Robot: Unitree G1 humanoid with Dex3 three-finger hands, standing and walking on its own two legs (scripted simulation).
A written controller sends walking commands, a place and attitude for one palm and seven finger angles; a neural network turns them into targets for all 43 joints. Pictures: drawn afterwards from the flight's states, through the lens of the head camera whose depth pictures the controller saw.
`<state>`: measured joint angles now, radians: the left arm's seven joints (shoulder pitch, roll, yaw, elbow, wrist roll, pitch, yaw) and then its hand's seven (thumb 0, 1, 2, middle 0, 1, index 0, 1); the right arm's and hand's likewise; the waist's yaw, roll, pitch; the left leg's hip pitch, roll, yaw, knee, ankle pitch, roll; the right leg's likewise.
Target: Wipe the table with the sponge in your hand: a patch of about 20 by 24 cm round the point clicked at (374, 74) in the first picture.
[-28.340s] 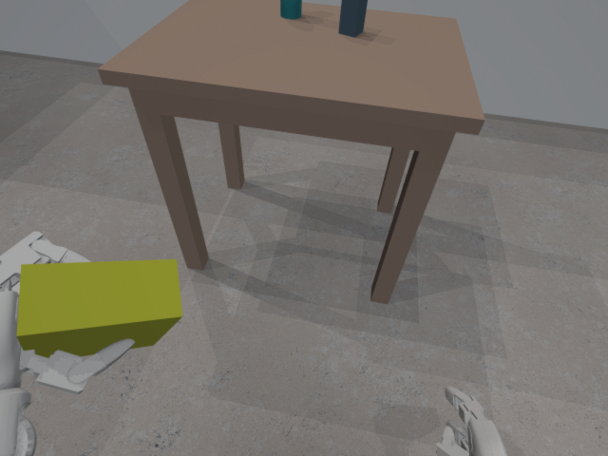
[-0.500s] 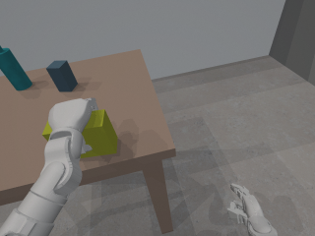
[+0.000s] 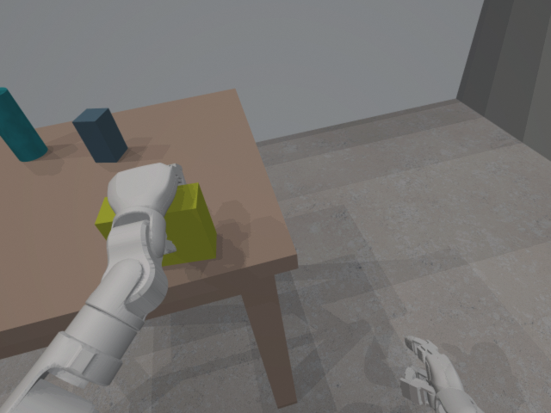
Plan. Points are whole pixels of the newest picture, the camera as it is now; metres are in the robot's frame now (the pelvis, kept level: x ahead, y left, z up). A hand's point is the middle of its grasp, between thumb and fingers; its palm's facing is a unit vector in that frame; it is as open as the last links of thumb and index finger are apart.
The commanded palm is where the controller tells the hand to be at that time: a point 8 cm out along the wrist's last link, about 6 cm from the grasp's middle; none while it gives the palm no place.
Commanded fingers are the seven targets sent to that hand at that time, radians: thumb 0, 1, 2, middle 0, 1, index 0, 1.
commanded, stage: wipe forward along the third lane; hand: left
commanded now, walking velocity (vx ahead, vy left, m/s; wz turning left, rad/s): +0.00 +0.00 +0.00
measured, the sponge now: (167, 237) +0.33 +0.23 +0.10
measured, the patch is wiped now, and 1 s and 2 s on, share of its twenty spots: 0.90 1.00 1.00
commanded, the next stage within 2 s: wipe back along the third lane in 1.42 s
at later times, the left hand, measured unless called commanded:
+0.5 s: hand (167, 191) +0.38 +0.24 +0.15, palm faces -0.01 +0.00 -1.00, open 9.9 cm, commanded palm +0.36 +0.25 +0.17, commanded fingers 0.00 0.10 1.30 -1.20 -1.60 -1.20 -1.60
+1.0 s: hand (164, 174) +0.43 +0.26 +0.15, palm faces -0.05 +0.01 -1.00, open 9.9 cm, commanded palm +0.42 +0.28 +0.18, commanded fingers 0.00 0.10 1.30 -1.20 -1.60 -1.20 -1.60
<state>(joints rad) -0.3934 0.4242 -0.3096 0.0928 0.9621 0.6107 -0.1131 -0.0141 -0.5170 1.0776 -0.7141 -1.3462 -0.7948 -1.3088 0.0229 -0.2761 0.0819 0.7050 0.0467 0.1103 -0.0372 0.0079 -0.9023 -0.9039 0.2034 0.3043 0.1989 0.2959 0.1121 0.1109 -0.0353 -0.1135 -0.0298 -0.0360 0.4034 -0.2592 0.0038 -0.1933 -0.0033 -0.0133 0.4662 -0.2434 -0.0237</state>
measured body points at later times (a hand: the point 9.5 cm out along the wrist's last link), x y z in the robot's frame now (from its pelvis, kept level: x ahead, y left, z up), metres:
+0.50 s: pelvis -0.01 -0.02 +0.00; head -0.02 -0.06 +0.45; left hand +0.38 +0.23 +0.20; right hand +0.16 -0.27 -0.12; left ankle -0.03 +0.12 -0.74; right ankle +0.01 -0.10 -0.74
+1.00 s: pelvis -0.01 -0.02 +0.00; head +0.00 -0.04 +0.45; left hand +0.42 +0.25 +0.20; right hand +0.09 -0.28 -0.14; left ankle -0.03 +0.12 -0.74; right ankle +0.01 -0.11 -0.74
